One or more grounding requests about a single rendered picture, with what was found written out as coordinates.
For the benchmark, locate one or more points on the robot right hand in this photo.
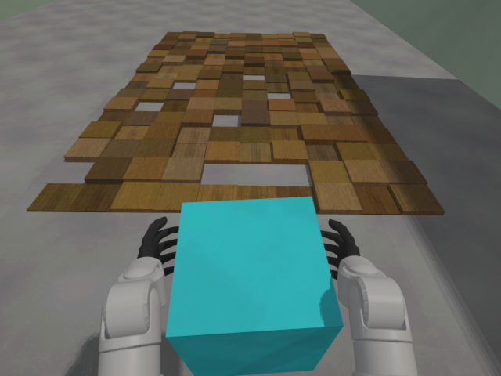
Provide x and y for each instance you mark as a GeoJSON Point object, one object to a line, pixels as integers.
{"type": "Point", "coordinates": [345, 241]}

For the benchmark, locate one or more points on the robot left forearm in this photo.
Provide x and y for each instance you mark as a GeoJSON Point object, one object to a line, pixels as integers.
{"type": "Point", "coordinates": [131, 321]}

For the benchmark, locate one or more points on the carton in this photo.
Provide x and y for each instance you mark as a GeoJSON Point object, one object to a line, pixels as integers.
{"type": "Point", "coordinates": [252, 291]}

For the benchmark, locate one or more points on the robot left hand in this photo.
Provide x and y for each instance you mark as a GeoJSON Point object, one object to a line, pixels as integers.
{"type": "Point", "coordinates": [151, 246]}

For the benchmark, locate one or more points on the robot right forearm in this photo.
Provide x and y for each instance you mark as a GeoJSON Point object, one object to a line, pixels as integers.
{"type": "Point", "coordinates": [378, 319]}

